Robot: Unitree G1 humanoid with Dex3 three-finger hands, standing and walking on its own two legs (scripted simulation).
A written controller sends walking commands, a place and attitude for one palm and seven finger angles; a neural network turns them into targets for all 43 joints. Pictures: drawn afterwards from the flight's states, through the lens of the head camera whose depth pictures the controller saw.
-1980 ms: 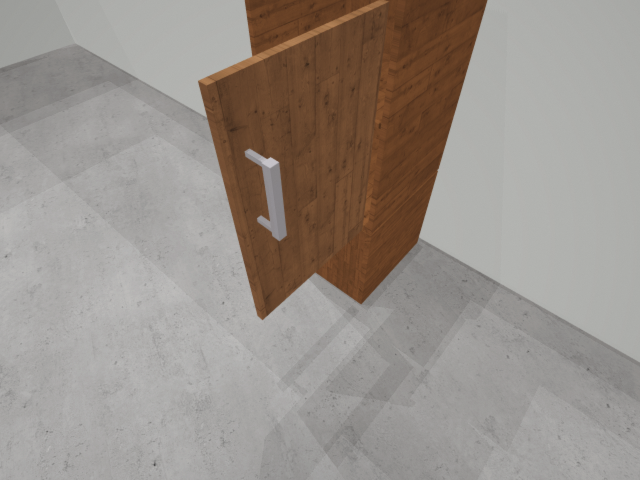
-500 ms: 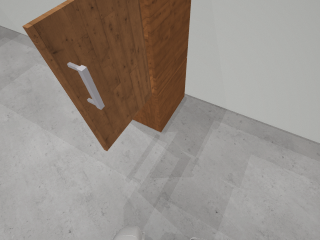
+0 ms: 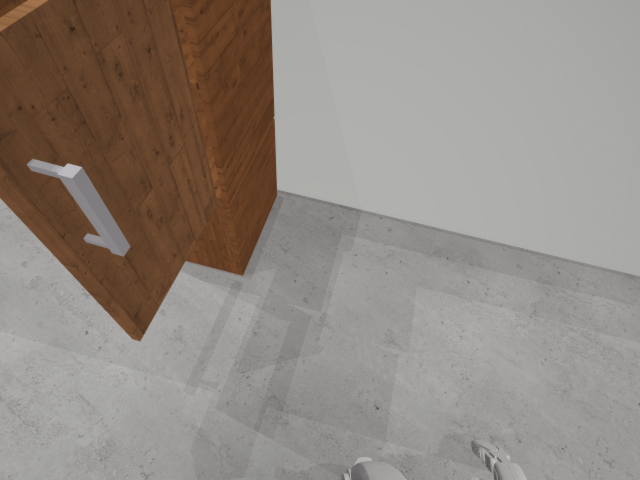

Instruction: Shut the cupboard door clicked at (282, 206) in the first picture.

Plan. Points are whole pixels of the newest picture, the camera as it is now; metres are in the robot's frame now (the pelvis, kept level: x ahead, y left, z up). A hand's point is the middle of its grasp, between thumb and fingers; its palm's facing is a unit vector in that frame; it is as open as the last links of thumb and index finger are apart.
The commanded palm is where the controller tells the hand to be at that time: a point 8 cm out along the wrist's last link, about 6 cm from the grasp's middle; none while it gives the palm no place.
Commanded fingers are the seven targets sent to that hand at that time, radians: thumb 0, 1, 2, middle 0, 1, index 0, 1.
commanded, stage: walk to a spot facing it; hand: left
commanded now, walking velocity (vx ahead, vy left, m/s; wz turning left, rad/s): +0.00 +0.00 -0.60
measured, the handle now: (84, 211) +0.39 +0.36 +0.05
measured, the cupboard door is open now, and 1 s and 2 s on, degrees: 89 89 89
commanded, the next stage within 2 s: turn to face it in 1.76 s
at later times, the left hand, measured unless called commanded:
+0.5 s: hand (237, 437) +0.18 +0.13 -0.16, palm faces -0.33 -0.92 -0.22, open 7.4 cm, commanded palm none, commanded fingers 0.00 0.90 0.90 -0.20 -0.30 -0.20 -0.30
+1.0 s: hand (392, 315) +0.40 -0.09 -0.17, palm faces -0.65 -0.74 -0.19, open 7.4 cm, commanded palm none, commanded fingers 0.00 0.90 0.90 -0.20 -0.30 -0.20 -0.30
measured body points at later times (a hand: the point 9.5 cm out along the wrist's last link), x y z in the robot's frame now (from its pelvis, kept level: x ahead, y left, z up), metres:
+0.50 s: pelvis +0.03 -0.03 +0.00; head +0.08 -0.04 +0.45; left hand +0.20 +0.18 -0.14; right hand +0.00 -0.30 -0.14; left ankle +0.07 +0.10 -0.70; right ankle +0.01 -0.14 -0.73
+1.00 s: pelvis +0.16 -0.14 -0.02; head +0.20 -0.17 +0.42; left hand +0.43 -0.05 -0.15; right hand -0.07 -0.24 -0.16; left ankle +0.11 +0.08 -0.68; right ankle +0.17 -0.24 -0.74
